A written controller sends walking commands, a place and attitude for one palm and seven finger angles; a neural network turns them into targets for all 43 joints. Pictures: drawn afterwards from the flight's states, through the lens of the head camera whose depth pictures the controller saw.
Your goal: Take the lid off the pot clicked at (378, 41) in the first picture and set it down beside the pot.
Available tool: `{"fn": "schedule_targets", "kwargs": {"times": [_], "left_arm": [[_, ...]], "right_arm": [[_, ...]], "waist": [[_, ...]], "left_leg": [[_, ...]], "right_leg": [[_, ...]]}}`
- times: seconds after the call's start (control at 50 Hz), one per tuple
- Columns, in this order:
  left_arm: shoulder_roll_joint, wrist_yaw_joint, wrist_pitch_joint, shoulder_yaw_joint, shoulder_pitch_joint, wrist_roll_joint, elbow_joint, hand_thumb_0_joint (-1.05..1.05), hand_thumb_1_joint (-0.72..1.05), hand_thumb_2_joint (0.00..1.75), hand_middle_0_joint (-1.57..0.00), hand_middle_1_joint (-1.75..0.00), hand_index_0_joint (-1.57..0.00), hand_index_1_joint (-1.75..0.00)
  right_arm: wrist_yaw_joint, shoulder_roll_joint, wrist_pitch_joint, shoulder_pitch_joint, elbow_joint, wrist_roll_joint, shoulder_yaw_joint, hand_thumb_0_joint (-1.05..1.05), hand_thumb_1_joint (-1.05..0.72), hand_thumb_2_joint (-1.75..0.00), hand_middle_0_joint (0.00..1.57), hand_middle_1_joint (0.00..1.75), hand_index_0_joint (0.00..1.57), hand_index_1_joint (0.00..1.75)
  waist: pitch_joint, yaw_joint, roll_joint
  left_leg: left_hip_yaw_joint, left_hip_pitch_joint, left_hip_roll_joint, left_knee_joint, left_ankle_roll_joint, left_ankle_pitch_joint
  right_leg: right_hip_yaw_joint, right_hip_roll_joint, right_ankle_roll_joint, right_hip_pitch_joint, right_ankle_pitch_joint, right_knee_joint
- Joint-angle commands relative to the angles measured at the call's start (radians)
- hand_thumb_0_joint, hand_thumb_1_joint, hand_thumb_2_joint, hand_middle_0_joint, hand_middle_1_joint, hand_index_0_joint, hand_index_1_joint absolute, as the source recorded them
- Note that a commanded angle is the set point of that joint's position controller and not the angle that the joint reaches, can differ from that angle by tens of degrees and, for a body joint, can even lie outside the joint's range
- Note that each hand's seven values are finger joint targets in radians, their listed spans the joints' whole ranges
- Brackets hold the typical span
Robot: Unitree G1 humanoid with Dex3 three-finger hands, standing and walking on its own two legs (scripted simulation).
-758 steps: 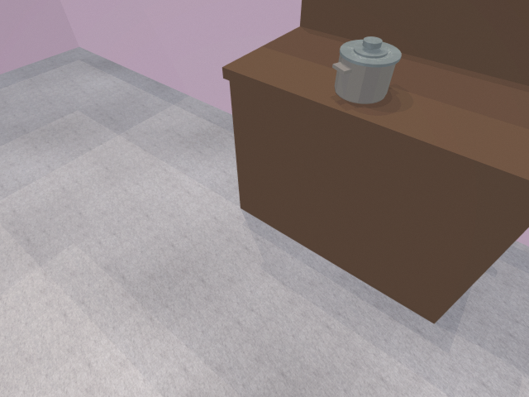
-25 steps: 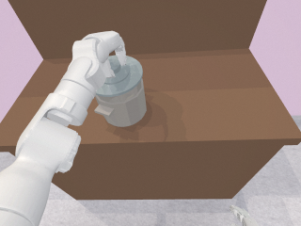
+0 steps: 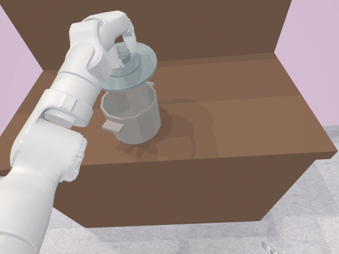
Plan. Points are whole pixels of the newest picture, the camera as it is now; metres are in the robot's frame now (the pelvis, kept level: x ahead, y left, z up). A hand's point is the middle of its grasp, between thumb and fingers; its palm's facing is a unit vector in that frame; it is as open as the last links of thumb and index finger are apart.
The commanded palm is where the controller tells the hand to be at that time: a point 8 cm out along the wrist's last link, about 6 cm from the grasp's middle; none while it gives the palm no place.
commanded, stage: lift the lid straight up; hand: left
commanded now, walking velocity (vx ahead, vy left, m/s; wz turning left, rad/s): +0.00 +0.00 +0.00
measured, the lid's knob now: (119, 55) +0.51 +0.09 +0.22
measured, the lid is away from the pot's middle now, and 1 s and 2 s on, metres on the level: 0.01 0.02 0.16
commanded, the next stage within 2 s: move the lid sideways beside the pot in 0.66 s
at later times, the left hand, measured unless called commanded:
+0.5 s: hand (105, 36) +0.47 +0.10 +0.29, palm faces -0.15 -0.07 -0.99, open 7.9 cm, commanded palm +0.45 +0.11 +0.35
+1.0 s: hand (100, 35) +0.48 +0.11 +0.29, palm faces -0.15 -0.07 -0.99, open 7.9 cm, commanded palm +0.45 +0.13 +0.35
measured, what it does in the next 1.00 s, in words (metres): stands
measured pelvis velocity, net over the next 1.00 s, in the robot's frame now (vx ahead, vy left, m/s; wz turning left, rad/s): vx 0.00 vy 0.00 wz -0.01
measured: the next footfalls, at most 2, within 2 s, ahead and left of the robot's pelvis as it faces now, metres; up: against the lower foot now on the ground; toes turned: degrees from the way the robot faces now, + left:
none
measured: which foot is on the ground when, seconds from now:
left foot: down 0.00-1.00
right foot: down 0.00-1.00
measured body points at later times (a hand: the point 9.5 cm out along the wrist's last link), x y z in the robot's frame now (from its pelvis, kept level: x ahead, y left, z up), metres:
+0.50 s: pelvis +0.00 +0.00 +0.00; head +0.02 -0.03 +0.45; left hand +0.47 +0.10 +0.34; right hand +0.13 -0.24 -0.12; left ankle -0.03 +0.12 -0.74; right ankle +0.00 -0.15 -0.74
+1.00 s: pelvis +0.00 +0.00 +0.00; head +0.02 -0.04 +0.45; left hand +0.48 +0.11 +0.34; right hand +0.11 -0.25 -0.13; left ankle -0.03 +0.12 -0.74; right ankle +0.00 -0.15 -0.74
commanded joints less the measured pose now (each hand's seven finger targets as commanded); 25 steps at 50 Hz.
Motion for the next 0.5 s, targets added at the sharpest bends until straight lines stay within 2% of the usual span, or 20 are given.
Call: {"fn": "schedule_targets", "kwargs": {"times": [0.0,0.02,0.04,0.1,0.12,0.14,0.16,0.2,0.22,0.24,0.26,0.3,0.32,0.34,0.38,0.42,0.44,0.46,0.48], "left_arm": [[0.284,0.055,0.005,0.124,-0.661,0.043,-0.213,0.0,0.55,1.08,-0.81,-1.03,-0.85,-1.04],[0.245,0.052,0.005,0.094,-0.643,0.025,-0.228,0.0,0.55,1.08,-0.81,-1.03,-0.85,-1.04],[0.285,0.053,0.003,0.124,-0.667,0.036,-0.252,0.0,0.55,1.08,-0.81,-1.03,-0.85,-1.04],[0.24,0.045,0.009,0.073,-0.715,0.036,-0.263,0.0,0.55,1.08,-0.81,-1.03,-0.85,-1.04],[0.213,0.045,0.011,0.054,-0.691,0.017,-0.264,0.0,0.55,1.08,-0.81,-1.03,-0.85,-1.04],[0.248,0.047,0.01,0.078,-0.735,0.032,-0.293,0.0,0.55,1.08,-0.81,-1.03,-0.85,-1.04],[0.275,0.048,0.011,0.098,-0.758,0.037,-0.299,0.0,0.55,1.08,-0.81,-1.03,-0.85,-1.04],[0.235,0.042,0.02,0.062,-0.768,0.037,-0.256,0.0,0.55,1.08,-0.81,-1.03,-0.85,-1.04],[0.221,0.044,0.018,0.058,-0.74,0.016,-0.267,0.0,0.55,1.08,-0.81,-1.03,-0.85,-1.04],[0.249,0.046,0.015,0.075,-0.771,0.033,-0.287,0.0,0.55,1.08,-0.81,-1.03,-0.85,-1.04],[0.267,0.045,0.018,0.09,-0.777,0.039,-0.265,0.0,0.55,1.08,-0.81,-1.03,-0.85,-1.04],[0.25,0.042,0.027,0.077,-0.765,0.044,-0.208,0.0,0.55,1.08,-0.81,-1.03,-0.85,-1.04],[0.23,0.043,0.029,0.066,-0.73,0.029,-0.184,0.0,0.55,1.08,-0.81,-1.03,-0.85,-1.04],[0.247,0.044,0.028,0.076,-0.764,0.043,-0.187,0.0,0.55,1.08,-0.81,-1.03,-0.85,-1.04],[0.258,0.044,0.023,0.077,-0.822,0.048,-0.236,0.0,0.55,1.08,-0.81,-1.03,-0.85,-1.04],[0.209,0.045,0.027,0.047,-0.782,0.029,-0.209,0.0,0.55,1.08,-0.81,-1.03,-0.85,-1.04],[0.24,0.046,0.026,0.065,-0.81,0.05,-0.203,0.0,0.55,1.08,-0.81,-1.03,-0.85,-1.04],[0.237,0.043,0.033,0.067,-0.807,0.055,-0.16,0.0,0.55,1.08,-0.81,-1.03,-0.85,-1.04],[0.242,0.042,0.035,0.075,-0.789,0.055,-0.155,0.0,0.55,1.08,-0.81,-1.03,-0.85,-1.04]], "right_arm": [[-0.004,-0.115,-0.042,-0.068,-0.136,0.007,-0.037,0.0,-0.9,-0.9,0.2,0.3,0.2,0.3],[-0.003,-0.12,-0.039,-0.071,-0.14,0.008,-0.04,0.0,-0.9,-0.9,0.2,0.3,0.2,0.3],[-0.002,-0.114,-0.04,-0.073,-0.141,0.006,-0.036,0.0,-0.9,-0.9,0.2,0.3,0.2,0.3],[-0.006,-0.109,-0.043,-0.088,-0.145,0.012,-0.035,0.0,-0.9,-0.9,0.2,0.3,0.2,0.3],[-0.005,-0.114,-0.039,-0.084,-0.144,0.013,-0.036,0.0,-0.9,-0.9,0.2,0.3,0.2,0.3],[-0.005,-0.111,-0.04,-0.08,-0.139,0.01,-0.034,0.0,-0.9,-0.9,0.2,0.3,0.2,0.3],[-0.005,-0.111,-0.046,-0.089,-0.143,0.008,-0.033,0.0,-0.9,-0.9,0.2,0.3,0.2,0.3],[-0.009,-0.107,-0.045,-0.088,-0.134,0.014,-0.029,0.0,-0.9,-0.9,0.2,0.3,0.2,0.3],[-0.007,-0.113,-0.045,-0.09,-0.138,0.012,-0.032,0.0,-0.9,-0.9,0.2,0.3,0.2,0.3],[-0.007,-0.107,-0.048,-0.089,-0.137,0.009,-0.029,0.0,-0.9,-0.9,0.2,0.3,0.2,0.3],[-0.008,-0.109,-0.049,-0.096,-0.139,0.007,-0.027,0.0,-0.9,-0.9,0.2,0.3,0.2,0.3],[-0.012,-0.106,-0.045,-0.093,-0.13,0.011,-0.024,0.0,-0.9,-0.9,0.2,0.3,0.2,0.3],[-0.011,-0.116,-0.038,-0.087,-0.127,0.012,-0.026,0.0,-0.9,-0.9,0.2,0.3,0.2,0.3],[-0.012,-0.11,-0.036,-0.09,-0.125,0.011,-0.022,0.0,-0.9,-0.9,0.2,0.3,0.2,0.3],[-0.012,-0.105,-0.046,-0.099,-0.136,0.008,-0.021,0.0,-0.9,-0.9,0.2,0.3,0.2,0.3],[-0.011,-0.108,-0.043,-0.099,-0.136,0.011,-0.023,0.0,-0.9,-0.9,0.2,0.3,0.2,0.3],[-0.012,-0.106,-0.043,-0.091,-0.129,0.008,-0.021,0.0,-0.9,-0.9,0.2,0.3,0.2,0.3],[-0.013,-0.108,-0.041,-0.094,-0.125,0.008,-0.019,0.0,-0.9,-0.9,0.2,0.3,0.2,0.3],[-0.013,-0.108,-0.041,-0.086,-0.125,0.007,-0.02,0.0,-0.9,-0.9,0.2,0.3,0.2,0.3]], "waist": [[-0.452,0.023,-0.166],[-0.453,0.019,-0.138],[-0.464,0.026,-0.158],[-0.446,0.013,-0.147],[-0.447,0.011,-0.12],[-0.467,0.013,-0.134],[-0.48,0.018,-0.123],[-0.442,0.008,-0.134],[-0.455,0.012,-0.114],[-0.483,0.016,-0.127],[-0.466,0.018,-0.123],[-0.441,0.014,-0.156],[-0.431,0.01,-0.144],[-0.43,0.012,-0.16],[-0.46,0.016,-0.127],[-0.463,0.01,-0.118],[-0.461,0.01,-0.136],[-0.427,0.008,-0.147],[-0.432,0.014,-0.162]], "left_leg": [[-0.026,0.134,-0.04,0.005,0.049,0.361],[-0.024,0.147,-0.039,0.009,0.05,0.379],[-0.028,0.142,-0.038,0.005,0.047,0.378],[-0.028,0.159,-0.038,0.008,0.049,0.357],[-0.032,0.169,-0.036,0.011,0.048,0.379],[-0.036,0.177,-0.035,0.008,0.044,0.384],[-0.038,0.175,-0.038,0.012,0.046,0.37],[-0.034,0.163,-0.039,0.004,0.043,0.344],[-0.037,0.177,-0.038,0.012,0.045,0.372],[-0.041,0.185,-0.035,0.007,0.04,0.39],[-0.038,0.168,-0.04,0.012,0.043,0.367],[-0.031,0.15,-0.04,0.005,0.042,0.346],[-0.029,0.149,-0.039,0.005,0.041,0.35],[-0.029,0.138,-0.037,-0.006,0.036,0.334],[-0.033,0.158,-0.039,0.0,0.039,0.346],[-0.037,0.171,-0.035,0.005,0.039,0.371],[-0.036,0.16,-0.035,-0.003,0.035,0.349],[-0.033,0.137,-0.037,-0.002,0.038,0.324],[-0.029,0.134,-0.038,-0.004,0.04,0.33]], "right_leg": [[-0.043,0.074,-0.073,0.212,0.43,0.006],[-0.045,0.071,-0.075,0.206,0.437,0.003],[-0.042,0.072,-0.073,0.224,0.437,0.006],[-0.045,0.075,-0.075,0.188,0.407,0.002],[-0.048,0.073,-0.077,0.182,0.408,0.0],[-0.047,0.077,-0.075,0.192,0.409,0.003],[-0.043,0.076,-0.077,0.201,0.413,0.005],[-0.048,0.076,-0.077,0.177,0.388,0.001],[-0.05,0.073,-0.08,0.178,0.4,0.002],[-0.047,0.075,-0.077,0.191,0.404,0.006],[-0.045,0.074,-0.08,0.192,0.404,0.004],[-0.048,0.073,-0.078,0.182,0.393,0.002],[-0.051,0.071,-0.079,0.174,0.391,-0.004],[-0.05,0.072,-0.076,0.179,0.377,-0.003],[-0.045,0.07,-0.08,0.189,0.391,0.003],[-0.049,0.07,-0.081,0.174,0.385,-0.002],[-0.048,0.073,-0.079,0.177,0.371,-0.004],[-0.05,0.073,-0.082,0.167,0.365,-0.005],[-0.048,0.071,-0.08,0.176,0.376,-0.004]]}}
